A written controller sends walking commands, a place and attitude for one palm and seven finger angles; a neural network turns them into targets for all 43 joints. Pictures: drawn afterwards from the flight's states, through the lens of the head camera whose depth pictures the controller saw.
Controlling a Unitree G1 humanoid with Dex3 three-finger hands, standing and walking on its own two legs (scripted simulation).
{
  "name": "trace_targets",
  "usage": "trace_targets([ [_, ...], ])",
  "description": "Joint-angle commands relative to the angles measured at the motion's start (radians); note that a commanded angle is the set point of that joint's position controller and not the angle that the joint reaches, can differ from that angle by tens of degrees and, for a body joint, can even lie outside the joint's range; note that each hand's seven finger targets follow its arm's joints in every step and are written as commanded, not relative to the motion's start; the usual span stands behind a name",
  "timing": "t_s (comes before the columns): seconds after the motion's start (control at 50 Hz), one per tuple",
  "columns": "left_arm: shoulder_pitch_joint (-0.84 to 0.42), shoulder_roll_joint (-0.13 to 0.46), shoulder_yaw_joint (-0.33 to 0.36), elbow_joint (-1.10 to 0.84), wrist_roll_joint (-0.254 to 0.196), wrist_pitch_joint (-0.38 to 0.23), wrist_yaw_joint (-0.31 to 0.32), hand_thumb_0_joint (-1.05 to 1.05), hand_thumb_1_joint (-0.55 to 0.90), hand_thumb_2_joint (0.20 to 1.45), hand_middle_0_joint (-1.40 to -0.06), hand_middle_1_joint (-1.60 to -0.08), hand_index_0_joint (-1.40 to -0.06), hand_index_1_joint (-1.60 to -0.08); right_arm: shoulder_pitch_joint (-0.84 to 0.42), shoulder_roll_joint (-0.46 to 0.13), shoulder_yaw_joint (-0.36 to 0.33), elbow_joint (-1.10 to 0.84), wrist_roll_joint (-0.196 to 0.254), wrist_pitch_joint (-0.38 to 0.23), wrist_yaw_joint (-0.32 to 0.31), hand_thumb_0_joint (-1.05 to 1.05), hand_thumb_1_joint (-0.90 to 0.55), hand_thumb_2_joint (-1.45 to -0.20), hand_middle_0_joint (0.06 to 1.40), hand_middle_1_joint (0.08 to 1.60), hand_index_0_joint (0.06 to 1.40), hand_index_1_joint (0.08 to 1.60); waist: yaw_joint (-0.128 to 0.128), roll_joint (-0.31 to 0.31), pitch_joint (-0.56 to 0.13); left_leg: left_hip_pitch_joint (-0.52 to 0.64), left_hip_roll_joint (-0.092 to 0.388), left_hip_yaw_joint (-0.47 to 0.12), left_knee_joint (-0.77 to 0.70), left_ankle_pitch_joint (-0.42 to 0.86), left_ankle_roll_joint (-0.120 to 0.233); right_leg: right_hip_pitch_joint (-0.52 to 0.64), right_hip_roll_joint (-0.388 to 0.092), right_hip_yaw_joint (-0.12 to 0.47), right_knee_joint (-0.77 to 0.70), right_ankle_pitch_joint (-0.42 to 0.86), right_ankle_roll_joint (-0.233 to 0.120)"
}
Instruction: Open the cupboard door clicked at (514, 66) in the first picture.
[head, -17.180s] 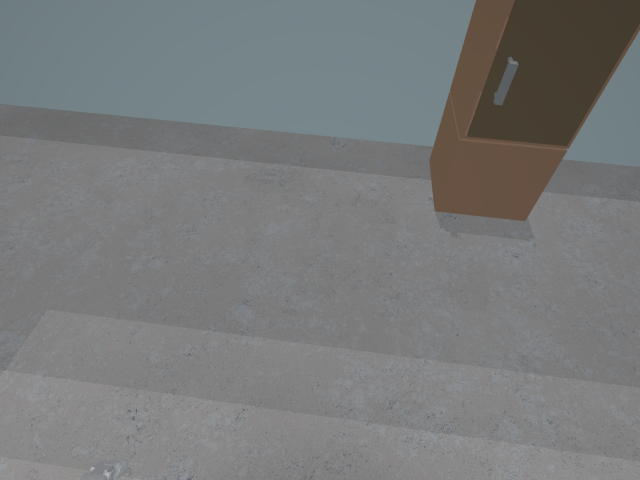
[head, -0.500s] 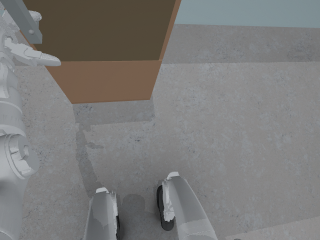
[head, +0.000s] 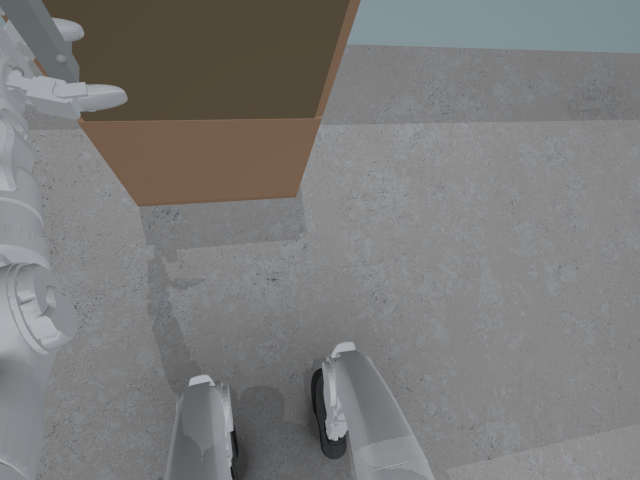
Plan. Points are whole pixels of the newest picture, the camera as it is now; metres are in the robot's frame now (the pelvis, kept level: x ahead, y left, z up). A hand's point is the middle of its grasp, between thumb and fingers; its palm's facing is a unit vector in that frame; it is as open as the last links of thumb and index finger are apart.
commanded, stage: close the thumb around the handle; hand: left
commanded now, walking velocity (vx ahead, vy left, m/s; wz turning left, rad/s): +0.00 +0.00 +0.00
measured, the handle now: (38, 10) +0.62 +0.23 +0.04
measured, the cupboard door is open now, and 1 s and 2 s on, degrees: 0 10 49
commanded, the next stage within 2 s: pull the door open along its arc in 0.46 s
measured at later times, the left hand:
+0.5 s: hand (64, 56) +0.57 +0.20 +0.04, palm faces +0.01 -1.00 -0.02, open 5.9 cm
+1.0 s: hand (75, 110) +0.51 +0.19 +0.04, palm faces -0.01 -1.00 -0.03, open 6.2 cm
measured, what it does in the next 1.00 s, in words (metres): stands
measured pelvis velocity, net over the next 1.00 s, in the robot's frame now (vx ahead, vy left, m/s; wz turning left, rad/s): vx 0.03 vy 0.00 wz -0.01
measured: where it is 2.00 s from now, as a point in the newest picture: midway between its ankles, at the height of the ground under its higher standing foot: (279, 452)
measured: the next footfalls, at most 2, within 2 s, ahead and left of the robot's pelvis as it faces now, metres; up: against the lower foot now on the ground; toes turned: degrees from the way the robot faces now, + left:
none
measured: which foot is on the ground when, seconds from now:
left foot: down 0.00-1.00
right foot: down 0.00-1.00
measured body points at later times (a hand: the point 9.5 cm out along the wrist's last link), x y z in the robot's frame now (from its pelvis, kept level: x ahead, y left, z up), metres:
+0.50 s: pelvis +0.01 +0.00 +0.00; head +0.22 +0.04 +0.40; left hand +0.57 +0.26 +0.04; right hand +0.01 -0.25 -0.10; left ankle +0.00 +0.11 -0.58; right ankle +0.07 -0.14 -0.58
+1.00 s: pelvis +0.03 +0.00 +0.03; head +0.21 +0.03 +0.44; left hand +0.51 +0.24 +0.04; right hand +0.06 -0.25 -0.08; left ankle +0.00 +0.11 -0.58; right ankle +0.07 -0.14 -0.58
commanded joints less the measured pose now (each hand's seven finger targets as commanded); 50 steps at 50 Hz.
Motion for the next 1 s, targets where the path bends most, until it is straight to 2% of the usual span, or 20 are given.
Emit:
trace_targets([
  [0.0,-0.436,0.221,0.006,-0.219,-0.009,-0.075,-0.003,0.000,0.228,0.612,-0.352,-1.278,-0.352,-1.278,0.224,-0.211,-0.074,-0.017,-0.010,-0.003,-0.016,0.000,-0.900,-0.900,0.200,0.300,0.200,0.300,-0.015,0.255,-0.630,0.498,-0.020,-0.038,-0.168,0.533,0.012,0.321,0.049,-0.006,-0.099,0.269,-0.057],
  [0.02,-0.437,0.210,0.000,-0.225,-0.013,-0.073,-0.005,0.000,0.284,0.636,-0.356,-1.284,-0.356,-1.284,0.225,-0.213,-0.075,-0.016,-0.009,-0.002,-0.014,0.000,-0.900,-0.900,0.200,0.300,0.200,0.300,-0.017,0.260,-0.640,0.503,-0.020,-0.034,-0.167,0.536,0.013,0.324,0.051,-0.006,-0.102,0.274,-0.055],
  [0.04,-0.422,0.236,0.022,-0.213,-0.011,-0.070,-0.005,0.000,0.340,0.660,-0.360,-1.290,-0.360,-1.290,0.225,-0.214,-0.074,-0.018,-0.008,0.000,-0.015,0.000,-0.900,-0.900,0.200,0.300,0.200,0.300,-0.009,0.244,-0.628,0.485,-0.020,-0.033,-0.170,0.528,0.012,0.336,0.050,-0.007,-0.102,0.271,-0.056],
  [0.08,-0.420,0.252,0.029,-0.189,-0.009,-0.062,-0.005,0.000,0.452,0.708,-0.368,-1.302,-0.368,-1.302,0.222,-0.214,-0.070,-0.019,-0.006,0.001,-0.018,0.000,-0.900,-0.900,0.200,0.300,0.200,0.300,-0.015,0.213,-0.599,0.438,-0.022,-0.026,-0.168,0.494,0.020,0.355,0.052,-0.001,-0.106,0.265,-0.053],
  [0.12,-0.447,0.237,0.012,-0.198,-0.006,-0.065,-0.007,0.000,0.564,0.756,-0.376,-1.314,-0.376,-1.314,0.225,-0.214,-0.069,-0.017,-0.007,0.000,-0.018,0.000,-0.900,-0.900,0.200,0.300,0.200,0.300,-0.022,0.232,-0.601,0.455,-0.021,-0.033,-0.168,0.504,0.018,0.333,0.051,-0.005,-0.101,0.262,-0.055],
  [0.14,-0.438,0.233,0.011,-0.200,-0.005,-0.066,-0.008,0.000,0.620,0.780,-0.380,-1.320,-0.380,-1.320,0.222,-0.212,-0.071,-0.019,-0.007,0.000,-0.017,0.000,-0.900,-0.900,0.200,0.300,0.200,0.300,-0.014,0.254,-0.606,0.461,-0.022,-0.029,-0.167,0.502,0.016,0.326,0.051,-0.003,-0.102,0.256,-0.055],
  [0.18,-0.446,0.252,0.023,-0.212,-0.006,-0.071,-0.006,0.000,0.732,0.828,-0.388,-1.332,-0.388,-1.332,0.223,-0.214,-0.070,-0.018,-0.009,0.000,-0.018,0.000,-0.900,-0.900,0.200,0.300,0.200,0.300,-0.016,0.246,-0.626,0.465,-0.021,-0.033,-0.164,0.514,0.016,0.337,0.051,-0.004,-0.098,0.264,-0.055],
  [0.24,-0.434,0.239,0.021,-0.229,-0.012,-0.078,-0.009,0.000,0.900,0.900,-0.400,-1.350,-0.400,-1.350,0.226,-0.215,-0.075,-0.016,-0.010,0.002,-0.017,0.000,-0.900,-0.900,0.200,0.300,0.200,0.300,-0.012,0.272,-0.652,0.524,-0.017,-0.042,-0.163,0.577,0.006,0.314,0.051,-0.009,-0.093,0.288,-0.056],
  [0.32,-0.415,0.243,0.029,-0.221,-0.014,-0.067,-0.012,0.000,0.900,0.900,-0.400,-1.350,-0.400,-1.350,0.228,-0.216,-0.074,-0.021,-0.009,0.005,-0.014,0.000,-0.900,-0.900,0.200,0.300,0.200,0.300,-0.012,0.250,-0.648,0.501,-0.018,-0.038,-0.161,0.578,0.011,0.340,0.051,-0.007,-0.093,0.308,-0.055],
  [0.34,-0.404,0.264,0.045,-0.213,-0.012,-0.062,-0.011,0.000,0.900,0.900,-0.400,-1.350,-0.400,-1.350,0.227,-0.215,-0.072,-0.022,-0.008,0.007,-0.015,0.000,-0.900,-0.900,0.200,0.300,0.200,0.300,-0.005,0.242,-0.641,0.482,-0.019,-0.035,-0.162,0.571,0.013,0.356,0.051,-0.006,-0.094,0.310,-0.055],
  [0.36,-0.415,0.253,0.032,-0.219,-0.013,-0.059,-0.012,0.000,0.900,0.900,-0.400,-1.350,-0.400,-1.350,0.225,-0.214,-0.072,-0.023,-0.007,0.008,-0.015,0.000,-0.900,-0.900,0.200,0.300,0.200,0.300,-0.013,0.234,-0.635,0.471,-0.020,-0.030,-0.161,0.556,0.016,0.362,0.051,-0.003,-0.098,0.311,-0.053],
  [0.42,-0.396,0.288,0.061,-0.236,-0.010,-0.063,-0.008,0.000,0.900,0.900,-0.400,-1.350,-0.400,-1.350,0.222,-0.214,-0.070,-0.031,-0.006,0.010,-0.016,0.000,-0.900,-0.900,0.200,0.300,0.200,0.300,0.008,0.261,-0.653,0.476,-0.022,-0.027,-0.165,0.562,0.014,0.377,0.050,0.000,-0.093,0.317,-0.056],
  [0.44,-0.387,0.262,0.044,-0.229,-0.011,-0.060,-0.008,0.000,0.900,0.900,-0.400,-1.350,-0.400,-1.350,0.222,-0.210,-0.072,-0.029,-0.006,0.010,-0.015,0.000,-0.900,-0.900,0.200,0.300,0.200,0.300,-0.001,0.245,-0.647,0.482,-0.021,-0.028,-0.165,0.575,0.015,0.376,0.050,-0.002,-0.096,0.328,-0.055],
  [0.54,-0.346,0.282,0.066,-0.285,-0.021,-0.075,-0.016,0.000,0.900,0.900,-0.400,-1.350,-0.400,-1.350,0.216,-0.209,-0.075,-0.041,-0.004,0.010,-0.011,0.000,-0.900,-0.900,0.200,0.300,0.200,0.300,0.022,0.255,-0.678,0.501,-0.020,-0.024,-0.170,0.604,0.012,0.414,0.050,0.004,-0.097,0.358,-0.056],
  [0.56,-0.406,0.223,0.012,-0.269,-0.021,-0.072,-0.013,0.000,0.900,0.900,-0.400,-1.350,-0.400,-1.350,0.208,-0.206,-0.075,-0.031,-0.003,0.007,-0.011,0.000,-0.900,-0.900,0.200,0.300,0.200,0.300,-0.014,0.246,-0.638,0.490,-0.019,-0.025,-0.169,0.568,0.015,0.379,0.053,0.002,-0.107,0.333,-0.052],
  [0.58,-0.404,0.236,0.026,-0.263,-0.021,-0.074,-0.009,0.000,0.900,0.900,-0.400,-1.350,-0.400,-1.350,0.214,-0.206,-0.075,-0.027,-0.005,0.004,-0.011,0.000,-0.900,-0.900,0.200,0.300,0.200,0.300,-0.005,0.248,-0.626,0.477,-0.019,-0.023,-0.169,0.547,0.015,0.382,0.052,0.002,-0.109,0.316,-0.053],
  [0.74,-0.176,0.215,0.044,-0.372,-0.047,-0.083,-0.021,0.000,0.900,0.900,-0.400,-1.350,-0.400,-1.350,0.201,-0.205,-0.090,-0.061,0.004,0.006,-0.001,0.000,-0.900,-0.900,0.200,0.300,0.200,0.300,0.064,0.256,-0.710,0.559,-0.021,-0.017,-0.202,0.660,0.005,0.465,0.049,0.005,-0.113,0.398,-0.056],
  [0.84,0.053,0.140,0.025,-0.442,-0.081,-0.070,-0.024,0.000,0.900,0.900,-0.400,-1.350,-0.400,-1.350,0.173,-0.195,-0.101,-0.091,0.021,0.004,0.005,0.000,-0.900,-0.900,0.200,0.300,0.200,0.300,0.098,0.164,-0.660,0.535,-0.026,0.000,-0.241,0.658,0.011,0.544,0.050,0.007,-0.144,0.432,-0.052],
  [0.92,0.248,0.062,0.001,-0.559,-0.121,-0.076,-0.021,0.000,0.900,0.900,-0.400,-1.350,-0.400,-1.350,0.135,-0.180,-0.111,-0.121,0.035,-0.009,0.009,0.000,-0.900,-0.900,0.200,0.300,0.200,0.300,0.135,0.137,-0.655,0.519,-0.038,0.028,-0.273,0.643,0.013,0.635,0.046,0.019,-0.166,0.478,-0.052],
  [0.98,0.357,-0.025,-0.042,-0.609,-0.151,-0.083,-0.012,0.000,0.900,0.900,-0.400,-1.350,-0.400,-1.350,0.108,-0.170,-0.120,-0.126,0.046,-0.024,0.008,0.000,-0.900,-0.900,0.200,0.300,0.200,0.300,0.136,0.091,-0.581,0.507,-0.039,0.041,-0.296,0.618,0.012,0.641,0.045,0.016,-0.185,0.467,-0.048],
])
